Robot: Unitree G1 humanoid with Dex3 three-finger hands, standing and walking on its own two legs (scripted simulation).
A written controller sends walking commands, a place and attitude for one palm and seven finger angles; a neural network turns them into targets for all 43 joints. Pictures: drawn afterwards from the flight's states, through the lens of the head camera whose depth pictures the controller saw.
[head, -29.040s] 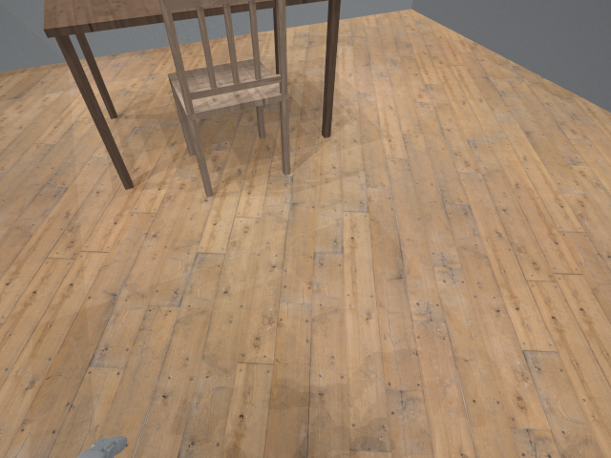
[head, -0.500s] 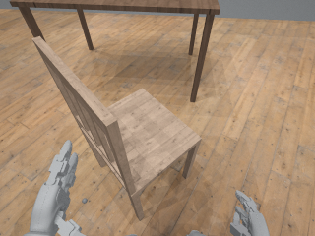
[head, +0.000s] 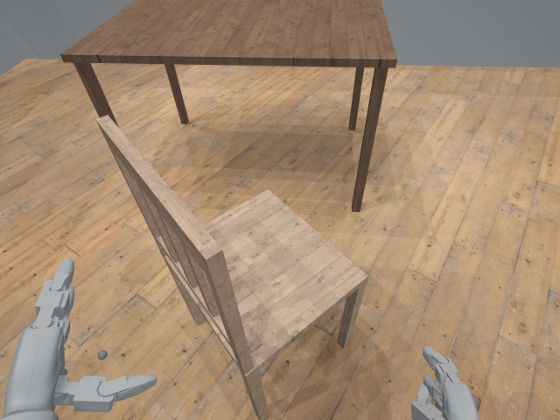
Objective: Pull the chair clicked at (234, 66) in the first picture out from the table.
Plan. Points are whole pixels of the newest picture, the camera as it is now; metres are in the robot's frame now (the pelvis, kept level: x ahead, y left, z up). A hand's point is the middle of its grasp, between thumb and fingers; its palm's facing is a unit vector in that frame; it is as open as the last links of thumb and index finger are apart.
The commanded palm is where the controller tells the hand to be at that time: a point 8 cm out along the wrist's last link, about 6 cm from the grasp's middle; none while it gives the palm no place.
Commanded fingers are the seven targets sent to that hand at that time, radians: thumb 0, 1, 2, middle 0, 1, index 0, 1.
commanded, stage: draw the hand back to the body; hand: left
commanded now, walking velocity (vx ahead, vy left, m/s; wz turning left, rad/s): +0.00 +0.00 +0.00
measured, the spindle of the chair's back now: (177, 246) +0.45 +0.27 -0.08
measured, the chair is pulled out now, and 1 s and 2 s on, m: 0.62 0.62 0.62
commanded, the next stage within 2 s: step back with the hand held close in 0.80 s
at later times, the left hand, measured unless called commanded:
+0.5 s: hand (31, 274) +0.21 +0.28 +0.19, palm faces +0.49 -0.75 -0.45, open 8.5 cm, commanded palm +0.16 +0.31 +0.19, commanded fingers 0.00 0.90 0.90 -0.20 -0.30 -0.20 -0.30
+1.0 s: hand (30, 289) +0.20 +0.27 +0.19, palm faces +0.47 -0.78 -0.42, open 7.4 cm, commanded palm +0.14 +0.30 +0.19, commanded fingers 0.00 0.90 0.90 -0.20 -0.30 -0.20 -0.30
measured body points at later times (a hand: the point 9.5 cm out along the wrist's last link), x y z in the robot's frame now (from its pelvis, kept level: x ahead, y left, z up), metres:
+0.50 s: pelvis +0.02 +0.01 +0.02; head +0.00 -0.02 +0.47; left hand +0.18 +0.31 +0.22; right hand +0.20 -0.21 -0.07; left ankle -0.04 +0.12 -0.72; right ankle +0.01 -0.11 -0.72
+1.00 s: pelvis -0.01 +0.00 +0.02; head -0.01 -0.02 +0.47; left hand +0.17 +0.31 +0.21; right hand +0.17 -0.22 -0.07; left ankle -0.04 +0.12 -0.72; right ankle +0.01 -0.11 -0.72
